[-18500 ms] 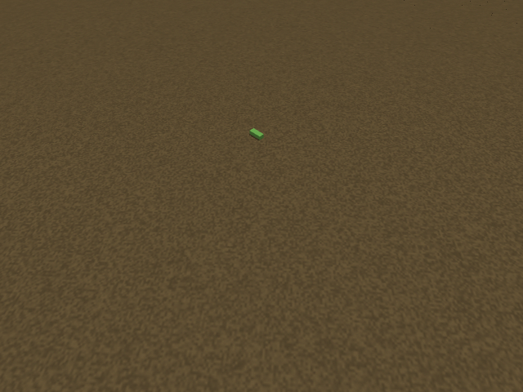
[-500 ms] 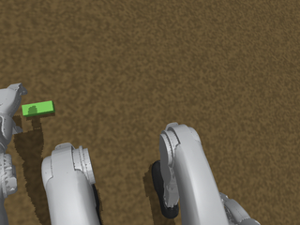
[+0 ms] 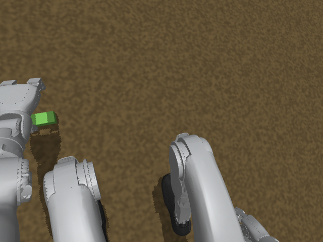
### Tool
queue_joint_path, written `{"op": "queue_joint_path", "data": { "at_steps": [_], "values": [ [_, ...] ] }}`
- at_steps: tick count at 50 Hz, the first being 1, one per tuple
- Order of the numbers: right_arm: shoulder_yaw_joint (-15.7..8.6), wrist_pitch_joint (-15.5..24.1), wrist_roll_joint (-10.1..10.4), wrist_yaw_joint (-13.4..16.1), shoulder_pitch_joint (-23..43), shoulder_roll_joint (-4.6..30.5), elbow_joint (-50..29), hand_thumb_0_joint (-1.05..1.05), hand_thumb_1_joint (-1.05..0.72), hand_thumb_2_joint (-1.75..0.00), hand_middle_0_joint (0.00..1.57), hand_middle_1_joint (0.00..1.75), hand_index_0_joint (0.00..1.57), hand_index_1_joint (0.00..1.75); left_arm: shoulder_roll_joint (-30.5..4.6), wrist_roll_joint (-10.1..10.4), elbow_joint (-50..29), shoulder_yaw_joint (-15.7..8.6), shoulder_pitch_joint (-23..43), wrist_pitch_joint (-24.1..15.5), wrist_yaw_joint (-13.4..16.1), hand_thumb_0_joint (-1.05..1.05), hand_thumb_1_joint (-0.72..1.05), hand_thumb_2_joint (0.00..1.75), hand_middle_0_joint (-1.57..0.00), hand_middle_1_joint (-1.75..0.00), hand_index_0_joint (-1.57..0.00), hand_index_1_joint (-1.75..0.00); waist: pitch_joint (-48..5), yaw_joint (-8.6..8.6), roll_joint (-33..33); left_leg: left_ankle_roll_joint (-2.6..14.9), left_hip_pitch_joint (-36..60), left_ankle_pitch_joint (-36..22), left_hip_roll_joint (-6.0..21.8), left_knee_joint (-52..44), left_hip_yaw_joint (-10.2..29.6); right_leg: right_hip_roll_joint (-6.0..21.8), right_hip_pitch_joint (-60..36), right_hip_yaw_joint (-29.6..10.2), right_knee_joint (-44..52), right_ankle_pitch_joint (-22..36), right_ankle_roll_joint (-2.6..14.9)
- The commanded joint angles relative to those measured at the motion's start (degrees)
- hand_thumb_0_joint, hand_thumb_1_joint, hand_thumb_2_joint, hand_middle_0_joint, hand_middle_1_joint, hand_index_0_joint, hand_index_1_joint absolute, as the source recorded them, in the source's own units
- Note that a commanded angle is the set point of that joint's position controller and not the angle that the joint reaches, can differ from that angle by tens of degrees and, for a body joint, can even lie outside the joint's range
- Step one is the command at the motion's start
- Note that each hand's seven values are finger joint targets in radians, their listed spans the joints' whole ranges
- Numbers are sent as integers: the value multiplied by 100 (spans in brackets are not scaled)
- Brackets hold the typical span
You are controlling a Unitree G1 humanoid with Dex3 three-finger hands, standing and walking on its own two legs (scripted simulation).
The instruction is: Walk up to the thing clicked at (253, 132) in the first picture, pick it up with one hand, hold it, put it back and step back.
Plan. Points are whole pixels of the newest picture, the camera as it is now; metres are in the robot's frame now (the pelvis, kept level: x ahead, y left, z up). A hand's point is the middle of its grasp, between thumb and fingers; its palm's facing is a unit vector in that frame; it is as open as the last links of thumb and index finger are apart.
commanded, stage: approach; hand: left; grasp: from above
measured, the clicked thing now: (39, 119) +0.46 +0.29 -0.30
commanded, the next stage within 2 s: close in in 0.42 s
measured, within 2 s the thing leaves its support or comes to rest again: neither
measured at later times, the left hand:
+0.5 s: hand (16, 119) +0.44 +0.31 -0.18, palm faces -0.50 -0.08 -0.86, open 11.9 cm
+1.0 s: hand (39, 117) +0.45 +0.27 -0.24, palm faces -0.45 -0.11 -0.89, open 11.7 cm
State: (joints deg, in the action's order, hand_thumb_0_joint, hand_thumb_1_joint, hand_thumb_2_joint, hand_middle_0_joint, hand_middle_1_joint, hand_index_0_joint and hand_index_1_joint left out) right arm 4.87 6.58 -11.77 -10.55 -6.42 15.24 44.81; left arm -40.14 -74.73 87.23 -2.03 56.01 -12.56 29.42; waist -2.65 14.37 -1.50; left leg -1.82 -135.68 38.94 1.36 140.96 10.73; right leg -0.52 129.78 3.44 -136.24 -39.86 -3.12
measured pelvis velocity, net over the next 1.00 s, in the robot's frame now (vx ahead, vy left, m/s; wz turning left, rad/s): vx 0.00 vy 0.00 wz -0.05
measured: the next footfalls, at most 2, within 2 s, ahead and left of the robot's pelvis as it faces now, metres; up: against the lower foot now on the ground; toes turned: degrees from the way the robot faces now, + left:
none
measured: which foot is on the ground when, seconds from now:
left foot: down 0.00-1.00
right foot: down 0.00-1.00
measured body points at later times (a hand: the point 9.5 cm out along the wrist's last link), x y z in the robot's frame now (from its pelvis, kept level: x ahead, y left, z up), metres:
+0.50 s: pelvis +0.00 +0.00 +0.00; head +0.24 +0.07 +0.37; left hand +0.46 +0.31 -0.13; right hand +0.04 -0.27 -0.11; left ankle +0.07 +0.14 -0.28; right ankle +0.10 -0.13 -0.28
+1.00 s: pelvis +0.00 +0.00 -0.02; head +0.26 +0.08 +0.34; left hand +0.47 +0.27 -0.19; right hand +0.04 -0.26 -0.10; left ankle +0.07 +0.14 -0.28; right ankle +0.10 -0.13 -0.28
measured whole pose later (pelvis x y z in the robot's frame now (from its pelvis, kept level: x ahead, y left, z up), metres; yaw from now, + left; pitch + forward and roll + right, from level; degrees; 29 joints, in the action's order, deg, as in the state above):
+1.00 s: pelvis +0.00 +0.00 -0.02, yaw -3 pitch +30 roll -10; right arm 11.6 10.2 -16.2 -13.0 -5.5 17.3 41.9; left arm -48.6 -75.3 100.3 -8.2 59.7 -11.4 36.0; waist 5.0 20.1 -4.5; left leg -2.0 -136.6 39.8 1.9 145.5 13.5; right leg -2.3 130.8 5.1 -138.8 -38.9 -4.0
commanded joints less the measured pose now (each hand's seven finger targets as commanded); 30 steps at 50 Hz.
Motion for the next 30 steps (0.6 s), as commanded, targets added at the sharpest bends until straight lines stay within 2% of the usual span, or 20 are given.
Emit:
{"op": "queue_joint_path", "data": {
  "at_steps": [1, 2, 3, 5, 6, 8, 9, 11, 13, 14, 15, 16, 17, 18, 19, 22, 24, 26, 28, 30],
  "values": [
    [-401, -14, -1, 15, -1209, 1517, -93, 0, -89, -89, 20, 30, 20, 30, -907, 95, -213, -69, 2116, 337, 313, 0, -19, 73, -43, -63, -41, -65, -3667, 378, 1852, 278, 3128, -1034, -71, -1387, -760, -198, -1588, 694, 1389, 1549, 459],
    [-392, -10, 19, 14, -1231, 1538, -74, 0, -89, -89, 20, 30, 20, 30, -980, 90, -227, -99, 2236, 389, 315, 0, -20, 74, -42, -63, -40, -66, -3626, 350, 1892, 289, 3045, -1016, -66, -1403, -769, -211, -1608, 672, 1407, 1519, 463],
    [-335, 10, -8, -6, -1226, 1521, -116, 0, -90, -89, 20, 30, 20, 30, -972, 109, 88, -107, 2152, 475, 299, 0, -20, 74, -41, -64, -40, -67, -3474, 405, 1715, 332, 2841, -947, -76, -1318, -787, -220, -1661, 633, 1451, 1500, 445],
    [-289, 9, 35, -3, -1205, 1537, -144, 0, -90, -90, 20, 30, 20, 30, -1306, 196, -12, -312, 1971, 574, 302, 0, -20, 74, -44, -62, -41, -65, -3645, 128, 1719, 357, 2736, -953, -110, -1418, -845, -232, -1957, 553, 1523, 1436, 447],
    [-269, 25, 65, -18, -1160, 1513, -207, 0, -90, -90, 20, 30, 20, 30, -1394, 223, 129, -364, 1779, 638, 268, 0, -18, 72, -44, -61, -42, -64, -3646, 67, 1726, 366, 2728, -981, -101, -1393, -870, -225, -2003, 537, 1471, 1446, 450],
    [-243, 20, 80, -26, -1085, 1493, -273, 0, -90, -90, 20, 30, 20, 30, -1410, 274, 37, -365, 1702, 691, 163, 0, -19, 72, -44, -63, -42, -65, -3775, 80, 1542, 394, 2612, -916, -91, -1361, -860, -278, -2167, 496, 1469, 1365, 442],
    [-247, -1, 132, -6, -1069, 1520, -321, 0, -90, -90, 20, 30, 20, 30, -1593, 329, -158, -457, 1766, 684, 141, 0, -19, 72, -43, -62, -41, -65, -3886, 27, 1558, 409, 2554, -967, -95, -1345, -876, -269, -2293, 480, 1496, 1413, 427],
    [-226, -50, 157, 26, -1015, 1464, -360, 0, -90, -90, 20, 30, 20, 30, -1706, 392, -226, -530, 1548, 679, 42, 0, -20, 72, -44, -62, -42, -64, -4088, -82, 1514, 410, 2465, -1037, -83, -1320, -900, -287, -2584, 395, 1459, 1443, 425],
    [-225, -60, 180, 27, -1046, 1481, -364, 0, -90, -89, 20, 30, 20, 30, -1598, 426, 49, -431, 1349, 666, -124, 0, -19, 71, -42, -64, -41, -65, -3547, 88, 1180, 446, 2164, -876, -82, -1250, -876, -298, -2412, 395, 1484, 1298, 394],
    [-239, -71, 178, 53, -1066, 1505, -358, 0, -90, -89, 20, 30, 20, 30, -1649, 490, -96, -460, 1411, 587, -190, 0, -19, 71, -42, -65, -40, -66, -3496, 113, 1045, 467, 2004, -750, -91, -1219, -846, -301, -2416, 358, 1553, 1143, 378],
    [-260, -48, 204, 75, -1109, 1554, -394, 0, -90, -89, 20, 30, 20, 30, -1812, 529, -363, -515, 1586, 506, -263, 0, -19, 71, -42, -63, -41, -65, -3470, 133, 1069, 468, 2066, -688, -98, -1183, -845, -271, -2349, 355, 1561, 1044, 388],
    [-259, -44, 192, 109, -1039, 1565, -467, 0, -90, -89, 20, 30, 20, 30, -2056, 551, -650, -699, 1714, 400, -284, 0, -19, 71, -42, -64, -41, -65, -3744, 28, 1231, 437, 2191, -725, -87, -1225, -833, -260, -2526, 364, 1555, 1052, 404],
    [-255, -64, 173, 126, -1136, 1510, -310, 0, -90, -90, 20, 30, 20, 30, -1815, 547, -518, -523, 1624, 322, -367, 0, -19, 71, -42, -64, -41, -66, -3627, 51, 1290, 395, 2216, -666, -95, -1225, -813, -261, -2375, 388, 1514, 931, 454],
    [-277, -67, 157, 140, -1133, 1502, -296, 0, -90, -90, 20, 30, 20, 30, -1752, 518, -618, -447, 1722, 213, -443, 0, -18, 69, -42, -66, -41, -67, -3517, 161, 1376, 372, 2280, -540, -92, -1253, -779, -269, -2220, 418, 1517, 776, 468],
    [-315, -42, 149, 177, -1111, 1630, -441, 0, -90, -90, 20, 30, 20, 30, -1777, 506, -555, -526, 1756, 127, -475, 0, -17, 69, -43, -65, -42, -66, -3305, 259, 1270, 354, 2322, -421, -108, -1258, -744, -238, -2035, 544, 1553, 679, 481],
    [-333, -55, 113, 237, -1326, 1595, -223, 0, -90, -89, 20, 30, 20, 30, -1359, 474, -823, -189, 2076, -190, -542, 0, -16, 69, -43, -64, -42, -65, -3355, 373, 1571, 281, 2643, -397, -113, -1258, -681, -213, -1748, 682, 1506, 720, 511],
    [-309, -44, 93, 240, -1339, 1554, -156, 0, -90, -89, 20, 30, 20, 30, -1114, 444, -644, 51, 2031, -338, -505, 0, -14, 68, -44, -65, -43, -66, -3223, 450, 1580, 263, 2700, -424, -78, -1213, -647, -229, -1665, 690, 1438, 811, 480],
    [-302, -15, 40, 230, -1410, 1596, -120, 0, -90, -89, 20, 30, 20, 30, -1082, 355, -624, 111, 2103, -437, -381, 0, -11, 72, -45, -69, -45, -69, -3324, 502, 1711, 235, 2937, -629, -79, -1189, -627, -207, -1680, 775, 1345, 1066, 458],
    [-309, -14, -3, 231, -1385, 1621, -123, 0, -89, -89, 20, 30, 20, 30, -1298, 210, -771, 10, 2066, -480, -178, 0, -14, 69, -43, -65, -43, -65, -3637, 378, 2018, 195, 3280, -946, -70, -1201, -633, -209, -1756, 796, 1282, 1359, 457],
    [-276, 9, -68, 172, -1341, 1653, -108, 0, -89, -89, 20, 30, 20, 30, -1419, 90, -383, -115, 1962, -424, 54, 0, -13, 66, -42, -65, -43, -64, -3372, 415, 2050, 184, 3185, -1058, -52, -1165, -655, -206, -1660, 852, 1180, 1475, 449]
  ]
}}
